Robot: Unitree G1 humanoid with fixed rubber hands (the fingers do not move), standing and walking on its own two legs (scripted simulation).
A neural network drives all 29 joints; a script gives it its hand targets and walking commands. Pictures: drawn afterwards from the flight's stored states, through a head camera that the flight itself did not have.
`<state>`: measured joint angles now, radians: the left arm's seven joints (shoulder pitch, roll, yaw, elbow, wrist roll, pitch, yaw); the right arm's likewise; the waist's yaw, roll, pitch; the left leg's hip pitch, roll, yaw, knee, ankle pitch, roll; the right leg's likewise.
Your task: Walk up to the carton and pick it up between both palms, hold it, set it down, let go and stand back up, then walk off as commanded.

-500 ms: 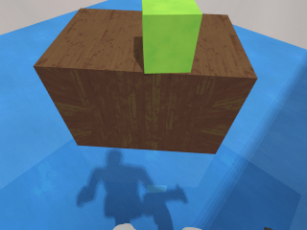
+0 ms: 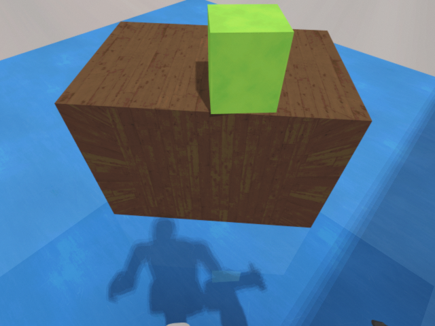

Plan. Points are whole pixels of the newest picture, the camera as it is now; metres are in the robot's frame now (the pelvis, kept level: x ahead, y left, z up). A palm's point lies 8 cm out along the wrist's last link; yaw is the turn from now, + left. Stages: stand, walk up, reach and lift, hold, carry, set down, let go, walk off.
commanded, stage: walk up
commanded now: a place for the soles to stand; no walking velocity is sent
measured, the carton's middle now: (243, 60) +0.82 -0.08 +0.08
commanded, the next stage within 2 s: none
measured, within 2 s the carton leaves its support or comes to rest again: neither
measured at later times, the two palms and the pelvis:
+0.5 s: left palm (76, 311) +0.18 +0.29 -0.10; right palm (400, 306) +0.17 -0.34 -0.09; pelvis +0.10 -0.03 -0.01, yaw -1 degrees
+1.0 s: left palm (105, 241) +0.32 +0.27 -0.10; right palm (382, 254) +0.27 -0.35 -0.09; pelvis +0.22 -0.04 -0.01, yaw -2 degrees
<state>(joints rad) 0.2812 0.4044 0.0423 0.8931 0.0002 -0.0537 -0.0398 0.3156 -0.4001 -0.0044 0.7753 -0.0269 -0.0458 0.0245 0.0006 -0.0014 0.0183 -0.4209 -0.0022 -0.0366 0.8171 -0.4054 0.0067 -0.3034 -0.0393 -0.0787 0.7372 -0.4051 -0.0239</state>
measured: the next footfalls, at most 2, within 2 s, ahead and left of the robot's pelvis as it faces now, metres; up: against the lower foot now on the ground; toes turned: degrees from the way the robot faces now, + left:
right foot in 0.42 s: +0.21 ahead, -0.16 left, +0.00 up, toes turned -3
left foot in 0.70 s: +0.24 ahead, +0.10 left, +0.00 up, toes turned +0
